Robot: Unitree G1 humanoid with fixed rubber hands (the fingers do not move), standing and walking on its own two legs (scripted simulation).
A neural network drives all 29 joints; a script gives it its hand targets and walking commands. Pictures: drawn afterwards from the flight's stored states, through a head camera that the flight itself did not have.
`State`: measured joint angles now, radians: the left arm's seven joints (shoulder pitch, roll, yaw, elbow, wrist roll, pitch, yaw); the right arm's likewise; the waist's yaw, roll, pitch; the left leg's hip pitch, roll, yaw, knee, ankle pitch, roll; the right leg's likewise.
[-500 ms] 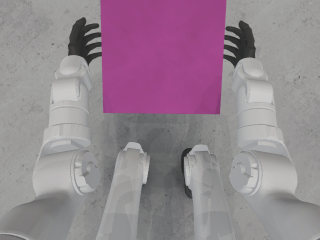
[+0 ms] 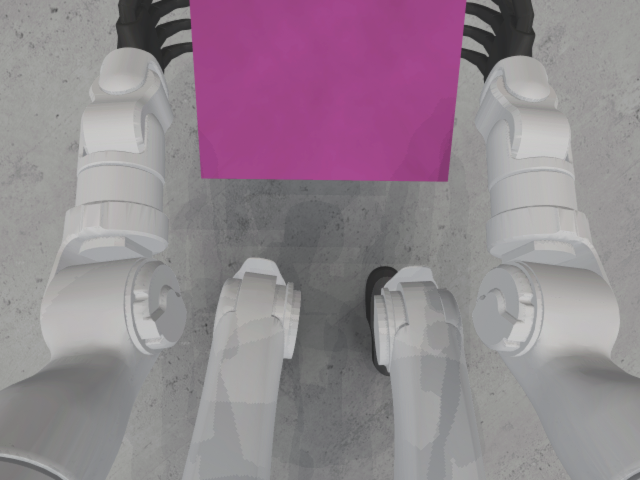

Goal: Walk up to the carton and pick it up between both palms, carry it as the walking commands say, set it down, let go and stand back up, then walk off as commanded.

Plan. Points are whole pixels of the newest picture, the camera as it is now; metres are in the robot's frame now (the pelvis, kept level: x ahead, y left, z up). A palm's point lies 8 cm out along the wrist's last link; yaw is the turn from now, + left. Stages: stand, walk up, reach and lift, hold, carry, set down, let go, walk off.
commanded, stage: set down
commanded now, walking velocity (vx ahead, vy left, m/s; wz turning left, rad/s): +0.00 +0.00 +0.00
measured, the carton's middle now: (325, 67) +0.54 +0.03 -0.21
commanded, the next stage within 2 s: none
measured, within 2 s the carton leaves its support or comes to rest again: neither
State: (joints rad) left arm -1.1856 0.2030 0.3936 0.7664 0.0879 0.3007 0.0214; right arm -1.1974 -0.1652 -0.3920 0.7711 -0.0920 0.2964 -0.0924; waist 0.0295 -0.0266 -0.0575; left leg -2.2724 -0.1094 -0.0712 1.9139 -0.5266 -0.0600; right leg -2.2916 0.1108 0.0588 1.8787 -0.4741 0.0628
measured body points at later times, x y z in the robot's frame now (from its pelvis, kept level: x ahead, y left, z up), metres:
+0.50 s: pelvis +0.01 +0.00 -0.05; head +0.37 +0.02 +0.22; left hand +0.54 +0.21 -0.21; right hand +0.56 -0.16 -0.21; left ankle +0.10 +0.12 -0.40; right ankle +0.12 -0.12 -0.40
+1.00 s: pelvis +0.00 +0.00 -0.07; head +0.37 +0.02 +0.18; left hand +0.54 +0.21 -0.25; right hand +0.56 -0.15 -0.25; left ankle +0.10 +0.12 -0.40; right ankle +0.12 -0.12 -0.40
